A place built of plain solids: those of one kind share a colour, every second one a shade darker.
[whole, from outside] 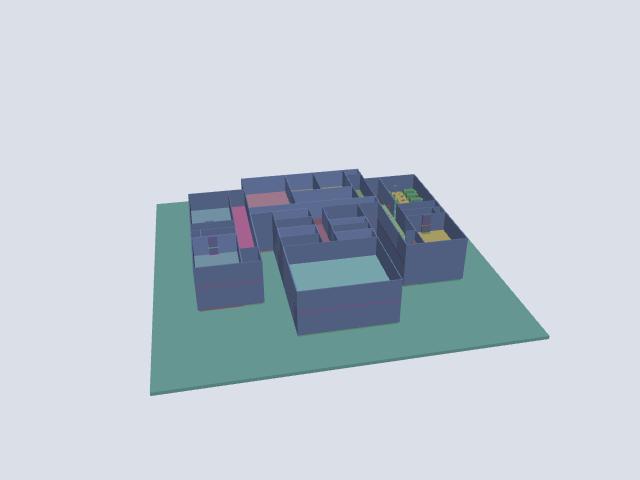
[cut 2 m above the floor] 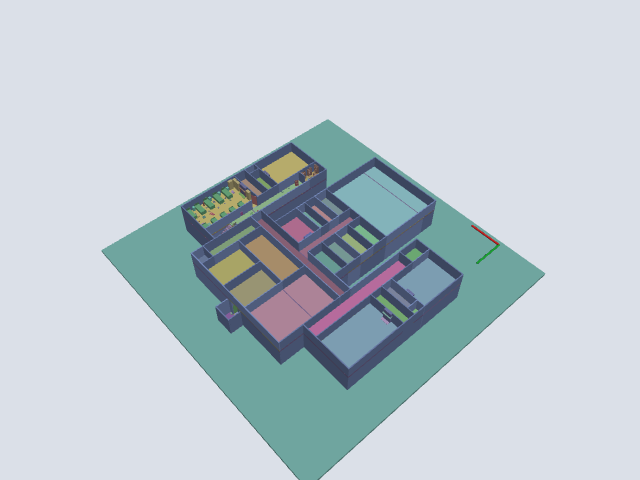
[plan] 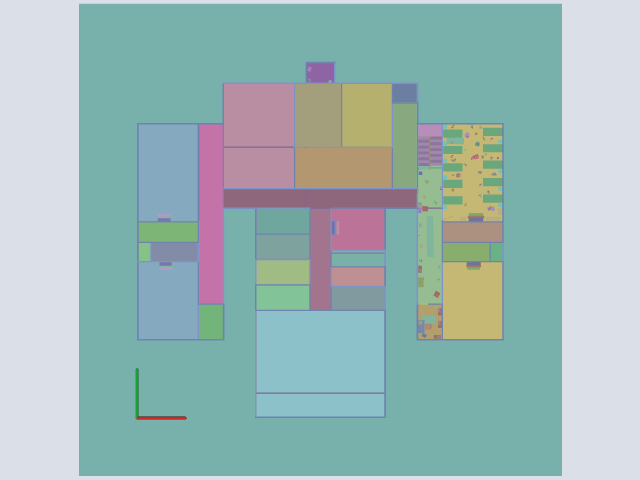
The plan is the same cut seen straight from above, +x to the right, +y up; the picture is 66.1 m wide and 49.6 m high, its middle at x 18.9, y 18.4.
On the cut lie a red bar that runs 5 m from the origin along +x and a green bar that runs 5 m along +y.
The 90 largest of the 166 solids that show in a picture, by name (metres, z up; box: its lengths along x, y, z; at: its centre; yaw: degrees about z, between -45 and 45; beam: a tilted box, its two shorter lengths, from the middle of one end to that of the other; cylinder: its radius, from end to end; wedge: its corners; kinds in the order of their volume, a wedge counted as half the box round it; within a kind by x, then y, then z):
{
 "under_1": {"box": [49.9, 48.81, 0.5], "at": [18.95, 18.41, -1.09]},
 "wall_1": {"box": [0.16, 7.91, 6.71], "at": [0.08, 12.13, 3.06]},
 "wall_2": {"box": [0.16, 2.0, 6.71], "at": [0.08, 19.21, 3.06]},
 "wall_3": {"box": [0.16, 10.0, 6.71], "at": [0.08, 25.34, 3.06]},
 "wall_4": {"box": [6.41, 0.13, 2.97], "at": [3.21, 16.16, 4.93]},
 "wall_5": {"box": [6.41, 0.13, 6.71], "at": [3.21, 18.14, 3.06]},
 "wall_6": {"box": [6.41, 0.13, 6.71], "at": [3.21, 20.27, 3.06]},
 "wall_7": {"box": [8.99, 0.16, 6.71], "at": [4.5, 30.42, 3.06]},
 "wall_8": {"box": [9.02, 0.16, 6.71], "at": [4.51, 8.1, 3.06]},
 "wall_9": {"box": [0.13, 4.24, 2.97], "at": [6.34, 13.97, 4.93]},
 "wall_10": {"box": [0.13, 2.0, 6.71], "at": [6.34, 19.21, 3.06]},
 "wall_11": {"box": [0.13, 10.0, 6.71], "at": [6.34, 25.34, 3.06]},
 "wall_12": {"box": [0.16, 4.02, 6.71], "at": [8.91, 32.51, 3.06]},
 "wall_13": {"box": [0.13, 1.89, 6.71], "at": [8.93, 22.7, 3.06]},
 "wall_14": {"box": [0.13, 6.56, 2.97], "at": [8.93, 27.06, 4.93]},
 "wall_15": {"box": [0.16, 3.54, 2.97], "at": [8.94, 9.95, 4.93]},
 "wall_16": {"box": [0.16, 9.75, 2.97], "at": [8.94, 16.73, 4.93]},
 "wall_17": {"box": [0.16, 10.9, 2.97], "at": [12.27, 5.61, 4.93]},
 "wall_18": {"box": [0.16, 8.43, 3.44], "at": [12.27, 6.84, 1.42]},
 "wall_19": {"box": [0.16, 5.16, 3.44], "at": [12.27, 13.77, 1.42]},
 "wall_20": {"box": [0.16, 2.53, 6.71], "at": [12.27, 20.34, 3.06]},
 "wall_21": {"box": [9.07, 0.13, 2.97], "at": [13.39, 21.7, 4.93]},
 "wall_22": {"box": [5.74, 0.13, 2.97], "at": [15.06, 13.75, 4.93]},
 "wall_23": {"box": [5.74, 0.13, 2.97], "at": [15.06, 16.38, 4.93]},
 "wall_24": {"box": [5.74, 0.13, 6.71], "at": [15.06, 19.0, 3.06]},
 "wall_25": {"box": [0.13, 4.14, 2.97], "at": [16.29, 25.85, 4.93]},
 "wall_26": {"box": [0.13, 6.47, 2.97], "at": [16.29, 31.29, 4.93]},
 "wall_27": {"box": [0.13, 2.56, 6.71], "at": [17.86, 20.35, 3.06]},
 "wall_28": {"box": [13.52, 0.16, 6.71], "at": [18.95, 0.08, 3.06]},
 "wall_29": {"box": [13.52, 0.13, 6.71], "at": [18.95, 11.12, 3.06]},
 "wall_30": {"box": [20.18, 0.13, 2.97], "at": [18.95, 23.71, 4.93]},
 "wall_31": {"box": [20.24, 0.16, 2.97], "at": [18.95, 34.6, 4.93]},
 "wall_32": {"box": [3.1, 0.16, 3.44], "at": [18.95, 36.73, 1.42]},
 "wall_33": {"box": [0.13, 4.21, 2.97], "at": [20.04, 19.52, 4.93]},
 "wall_34": {"box": [0.13, 6.47, 2.97], "at": [21.14, 31.29, 4.93]},
 "wall_35": {"box": [10.23, 0.13, 2.97], "at": [21.34, 27.98, 4.93]},
 "wall_36": {"box": [5.74, 0.13, 2.97], "at": [22.84, 13.6, 4.93]},
 "wall_37": {"box": [5.74, 0.13, 2.97], "at": [22.84, 15.62, 4.93]},
 "wall_38": {"box": [5.74, 0.13, 2.97], "at": [22.84, 17.36, 4.93]},
 "wall_39": {"box": [9.07, 0.13, 2.97], "at": [24.51, 21.7, 4.93]},
 "wall_40": {"box": [0.16, 10.9, 2.97], "at": [25.63, 5.61, 4.93]},
 "wall_41": {"box": [0.16, 4.18, 2.97], "at": [25.63, 19.51, 4.93]},
 "wall_42": {"box": [0.13, 4.14, 6.71], "at": [26.39, 25.85, 3.06]},
 "wall_43": {"box": [0.13, 4.44, 2.97], "at": [26.39, 30.27, 4.93]},
 "wall_44": {"box": [0.16, 3.54, 2.97], "at": [28.96, 9.95, 4.93]},
 "wall_45": {"box": [0.16, 13.42, 3.44], "at": [28.96, 14.89, 1.42]},
 "wall_46": {"box": [0.16, 9.75, 2.97], "at": [28.96, 16.73, 4.93]},
 "wall_47": {"box": [0.13, 6.56, 6.71], "at": [28.98, 27.06, 3.06]},
 "wall_48": {"box": [0.13, 4.24, 2.97], "at": [31.55, 13.97, 4.93]},
 "wall_49": {"box": [0.13, 2.0, 6.71], "at": [31.55, 19.21, 3.06]},
 "wall_50": {"box": [0.13, 8.85, 2.97], "at": [31.55, 25.91, 4.93]},
 "wall_51": {"box": [0.13, 8.58, 3.44], "at": [31.55, 26.05, 1.42]},
 "wall_52": {"box": [9.02, 0.16, 6.71], "at": [33.39, 8.1, 3.06]},
 "wall_53": {"box": [8.99, 0.16, 6.71], "at": [33.41, 30.42, 3.06]},
 "wall_54": {"box": [6.41, 0.13, 2.97], "at": [34.7, 16.16, 4.93]},
 "wall_55": {"box": [6.41, 0.13, 6.71], "at": [34.7, 18.14, 3.06]},
 "wall_56": {"box": [6.41, 0.13, 6.71], "at": [34.7, 20.27, 3.06]},
 "wall_57": {"box": [0.16, 7.91, 6.71], "at": [37.82, 12.13, 3.06]},
 "wall_58": {"box": [0.16, 2.0, 6.71], "at": [37.82, 19.21, 3.06]},
 "wall_59": {"box": [0.16, 10.0, 6.71], "at": [37.82, 25.34, 3.06]},
 "floor_playroom_boys_1": {"box": [6.12, 7.91, 0.61], "at": [34.68, 12.13, -0.31]},
 "floor_playroom_girls_1": {"box": [6.12, 7.91, 0.61], "at": [3.22, 12.13, -0.31]},
 "floor_dais_1": {"box": [13.2, 2.34, 0.9], "at": [18.95, 1.33, -0.16]},
 "upper_floor_chapel_1": {"box": [13.2, 10.9, 0.16], "at": [18.95, 5.61, 3.36]},
 "upper_floor_dormitory_boys_1": {"box": [6.12, 7.91, 0.16], "at": [34.68, 12.13, 3.36]},
 "upper_floor_dormitory_boys_2": {"box": [6.12, 10.0, 0.16], "at": [34.68, 25.34, 3.36]},
 "upper_floor_dormitory_girls_1": {"box": [6.12, 7.91, 0.16], "at": [3.22, 12.13, 3.36]},
 "upper_floor_dormitory_girls_2": {"box": [6.12, 10.0, 0.16], "at": [3.22, 25.34, 3.36]},
 "upper_floor_officers_room_1": {"box": [7.23, 10.74, 0.16], "at": [12.61, 29.15, 3.36]},
 "upper_floor_cross_gallery_1": {"box": [2.05, 10.57, 0.16], "at": [18.95, 16.48, 3.36]},
 "upper_floor_cross_gallery_2": {"box": [19.92, 1.89, 0.16], "at": [18.95, 22.7, 3.36]},
 "floor_back_stair_1": {"box": [5.45, 2.56, 0.61], "at": [15.07, 20.35, -0.31]},
 "upper_floor_landing_girls_1": {"box": [2.45, 18.49, 0.16], "at": [7.63, 21.09, 3.36]},
 "upper_floor_box_rooms_1": {"box": [9.97, 4.14, 0.16], "at": [21.34, 25.85, 3.36]},
 "stair_boys_landing_1": {"box": [2.45, 1.27, 2.02], "at": [30.27, 29.71, 0.71]},
 "upper_floor_landing_boys_1": {"box": [2.45, 13.92, 0.16], "at": [30.27, 18.81, 3.36]},
 "upper_floor_superintendents_sitting_room_1": {"box": [5.12, 6.47, 0.16], "at": [23.76, 31.29, 3.36]},
 "upper_floor_superintendents_bedroom_1": {"box": [4.72, 6.47, 0.16], "at": [18.71, 31.29, 3.36]},
 "upper_floor_sick_room_1": {"box": [5.45, 4.21, 0.16], "at": [22.83, 19.52, 3.36]},
 "upper_floor_superintendents_lobby_1": {"box": [2.46, 8.71, 0.16], "at": [27.68, 28.14, 3.36]},
 "floor_porch_1": {"box": [2.78, 2.0, 0.5], "at": [18.95, 35.65, -0.36]},
 "upper_floor_back_stair_head_1": {"box": [5.45, 2.56, 0.16], "at": [15.07, 20.35, 3.36]},
 "upper_floor_bathroom_1": {"box": [5.45, 2.5, 0.16], "at": [15.07, 15.06, 3.36]},
 "upper_floor_linen_room_1": {"box": [5.45, 2.5, 0.16], "at": [15.07, 17.69, 3.36]},
 "upper_floor_servants_rooms_1": {"box": [5.45, 2.5, 0.16], "at": [15.07, 12.44, 3.36]},
 "upper_floor_infirmary_nurse_1": {"box": [5.45, 2.34, 0.16], "at": [22.83, 12.36, 3.36]},
 "upper_floor_washroom_boys_1": {"box": [6.12, 2.0, 0.16], "at": [34.68, 19.21, 3.36]},
 "upper_floor_washroom_girls_1": {"box": [6.12, 2.0, 0.16], "at": [3.22, 19.21, 3.36]},
 "fixture_breast_dormitory_boys_1": {"box": [1.51, 0.39, 3.02], "at": [35.02, 20.54, 4.9]},
 "upper_floor_sick_wc_1": {"box": [5.45, 1.9, 0.16], "at": [22.83, 14.61, 3.36]}
}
